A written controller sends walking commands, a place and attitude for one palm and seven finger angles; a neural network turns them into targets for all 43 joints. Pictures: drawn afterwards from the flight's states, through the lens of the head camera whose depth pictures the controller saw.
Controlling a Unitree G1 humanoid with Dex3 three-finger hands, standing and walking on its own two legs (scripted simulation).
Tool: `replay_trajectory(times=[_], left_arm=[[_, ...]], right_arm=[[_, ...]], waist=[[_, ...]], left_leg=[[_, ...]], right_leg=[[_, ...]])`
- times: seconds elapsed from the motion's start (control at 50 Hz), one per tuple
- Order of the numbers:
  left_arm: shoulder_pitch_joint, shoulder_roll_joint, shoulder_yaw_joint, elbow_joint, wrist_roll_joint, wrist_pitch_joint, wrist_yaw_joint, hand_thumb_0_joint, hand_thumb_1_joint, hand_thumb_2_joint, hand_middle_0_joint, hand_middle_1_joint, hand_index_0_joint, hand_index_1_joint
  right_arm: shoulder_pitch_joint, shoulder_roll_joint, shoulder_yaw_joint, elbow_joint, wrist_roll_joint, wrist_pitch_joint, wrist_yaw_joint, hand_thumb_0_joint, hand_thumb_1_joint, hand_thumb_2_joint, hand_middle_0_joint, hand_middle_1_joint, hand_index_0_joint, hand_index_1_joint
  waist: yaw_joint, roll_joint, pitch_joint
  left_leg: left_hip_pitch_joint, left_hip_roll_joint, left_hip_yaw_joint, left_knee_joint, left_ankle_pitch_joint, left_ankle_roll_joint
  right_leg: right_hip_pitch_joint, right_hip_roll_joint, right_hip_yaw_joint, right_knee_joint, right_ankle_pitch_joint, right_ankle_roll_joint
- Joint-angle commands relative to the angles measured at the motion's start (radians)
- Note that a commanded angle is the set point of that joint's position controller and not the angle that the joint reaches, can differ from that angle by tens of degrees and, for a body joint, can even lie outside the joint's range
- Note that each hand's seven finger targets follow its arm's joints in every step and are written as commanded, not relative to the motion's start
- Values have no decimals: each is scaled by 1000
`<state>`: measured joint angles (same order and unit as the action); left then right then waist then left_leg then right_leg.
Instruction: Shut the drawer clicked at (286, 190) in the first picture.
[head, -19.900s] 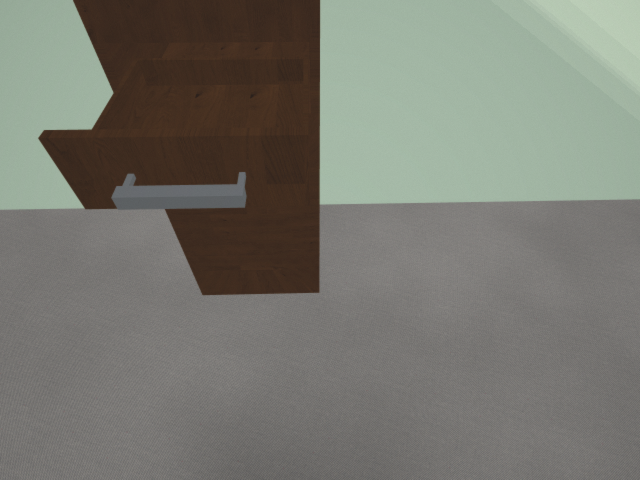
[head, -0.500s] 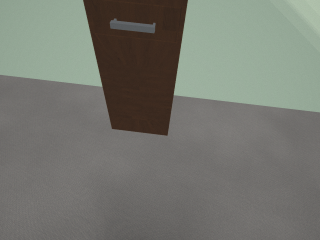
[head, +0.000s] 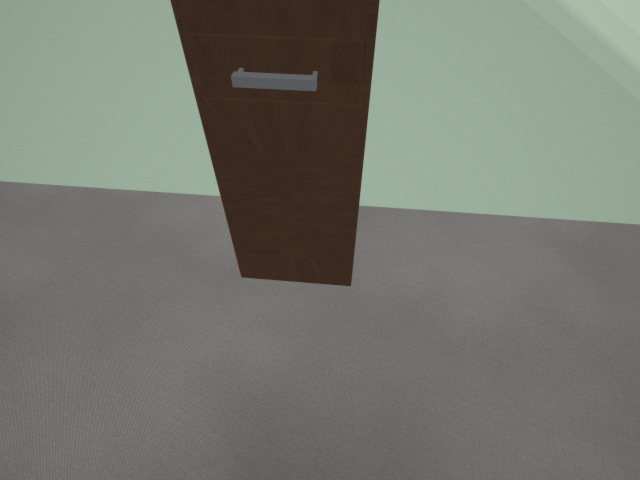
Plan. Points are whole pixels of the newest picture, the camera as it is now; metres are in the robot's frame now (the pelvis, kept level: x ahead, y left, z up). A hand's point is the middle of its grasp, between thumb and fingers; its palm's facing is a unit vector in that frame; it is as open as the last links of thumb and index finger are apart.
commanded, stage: let the arm hang, fingers relaxed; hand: left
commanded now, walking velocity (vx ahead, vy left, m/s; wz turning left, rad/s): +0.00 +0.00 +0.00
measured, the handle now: (276, 77) +0.92 +0.16 +0.07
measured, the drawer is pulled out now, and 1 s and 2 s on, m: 0.00 0.00 0.00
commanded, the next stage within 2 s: look to check the result in 0.28 s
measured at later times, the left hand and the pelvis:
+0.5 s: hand out of the picture +0.01 +0.16 -0.17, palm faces +0.03 -0.98 -0.20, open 7.4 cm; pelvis +0.01 -0.01 +0.00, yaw +0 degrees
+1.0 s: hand out of the picture +0.05 +0.18 -0.17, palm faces +0.02 -0.97 -0.23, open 7.4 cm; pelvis +0.02 -0.01 +0.00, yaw +0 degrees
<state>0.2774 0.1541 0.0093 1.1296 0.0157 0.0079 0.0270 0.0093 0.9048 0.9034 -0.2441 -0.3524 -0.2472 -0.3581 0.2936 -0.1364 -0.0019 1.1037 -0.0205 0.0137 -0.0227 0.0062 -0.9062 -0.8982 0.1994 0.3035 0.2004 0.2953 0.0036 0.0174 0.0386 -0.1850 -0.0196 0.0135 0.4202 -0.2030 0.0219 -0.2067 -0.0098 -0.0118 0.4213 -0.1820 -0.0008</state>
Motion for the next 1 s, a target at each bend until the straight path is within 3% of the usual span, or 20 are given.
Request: replay_trajectory(times=[0.0,0.3,0.4,0.68,0.76,0.98], left_arm=[[49,99,19,-15,-2,-14,8,0,900,900,-200,-300,-200,-300],[36,92,27,-8,-4,-22,11,0,900,900,-200,-300,-200,-300],[28,103,30,-9,-4,-23,11,0,900,900,-200,-300,-200,-300],[3,134,34,-11,-5,-30,9,0,900,900,-200,-300,-200,-300],[-15,144,34,-13,-5,-28,6,0,900,900,-200,-300,-200,-300],[-39,165,38,-17,-5,-33,4,0,900,900,-200,-300,-200,-300]], right_arm=[[70,-95,-21,-17,4,-16,-13,0,-900,-900,200,300,200,300],[87,-79,-25,5,4,-18,-18,0,-900,-900,200,300,200,300],[85,-88,-28,8,4,-16,-17,0,-900,-900,200,300,200,300],[45,-126,-32,5,5,-19,-17,0,-900,-900,200,300,200,300],[32,-132,-32,7,3,-17,-16,0,-900,-900,200,300,200,300],[-12,-168,-35,-2,5,-25,-18,0,-900,-900,200,300,200,300]], waist=[[-6,-4,64],[-12,4,56],[-14,-27,56],[-14,-12,35],[-14,-19,55],[-11,3,5]], left_leg=[[-58,113,-108,-119,-62,23],[-34,107,-86,-89,6,15],[-24,104,-77,-82,1,14],[7,112,-78,-78,63,10],[-2,109,-78,-86,31,7],[36,125,-86,-92,112,8]], right_leg=[[-27,-73,71,-87,-62,-42],[-19,-76,83,-98,-38,-48],[-26,-80,92,-112,-64,-50],[-2,-83,95,-115,5,-52],[-7,-85,101,-134,-40,-50],[31,-86,89,-108,79,-50]])
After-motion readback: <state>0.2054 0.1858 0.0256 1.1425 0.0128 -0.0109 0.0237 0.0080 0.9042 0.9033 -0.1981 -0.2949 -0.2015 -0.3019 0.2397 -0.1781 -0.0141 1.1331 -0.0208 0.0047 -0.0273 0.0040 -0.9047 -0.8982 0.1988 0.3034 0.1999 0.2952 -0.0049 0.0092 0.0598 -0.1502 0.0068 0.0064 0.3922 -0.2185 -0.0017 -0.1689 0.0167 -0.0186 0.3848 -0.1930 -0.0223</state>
